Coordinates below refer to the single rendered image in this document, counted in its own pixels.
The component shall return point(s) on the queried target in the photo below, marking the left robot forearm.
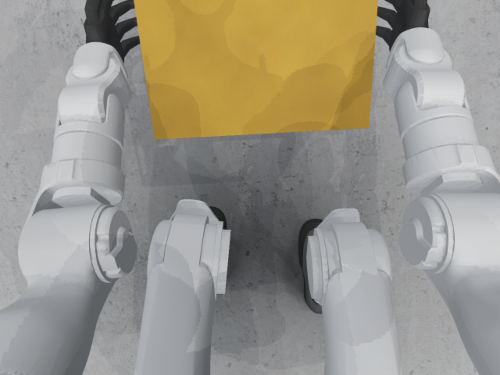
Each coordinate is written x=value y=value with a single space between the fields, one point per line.
x=89 y=132

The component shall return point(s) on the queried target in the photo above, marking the robot shin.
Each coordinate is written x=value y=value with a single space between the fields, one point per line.
x=382 y=255
x=160 y=237

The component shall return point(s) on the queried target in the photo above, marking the robot left upper arm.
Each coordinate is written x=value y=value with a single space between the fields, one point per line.
x=71 y=258

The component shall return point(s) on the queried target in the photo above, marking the right robot forearm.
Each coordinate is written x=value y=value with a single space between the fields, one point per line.
x=442 y=153

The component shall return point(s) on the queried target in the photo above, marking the carton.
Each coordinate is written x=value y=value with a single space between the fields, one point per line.
x=237 y=67

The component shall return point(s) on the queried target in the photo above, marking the robot right upper arm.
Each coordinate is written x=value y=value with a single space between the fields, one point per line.
x=455 y=238

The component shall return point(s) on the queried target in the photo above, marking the left robot hand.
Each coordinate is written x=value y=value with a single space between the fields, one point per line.
x=100 y=26

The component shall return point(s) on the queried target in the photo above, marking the robot left shin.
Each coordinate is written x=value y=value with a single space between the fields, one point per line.
x=160 y=237

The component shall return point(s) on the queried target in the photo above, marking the right robot hand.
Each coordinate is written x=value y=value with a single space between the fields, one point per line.
x=410 y=14

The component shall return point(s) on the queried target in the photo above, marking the robot right shin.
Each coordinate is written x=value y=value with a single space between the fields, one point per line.
x=382 y=255

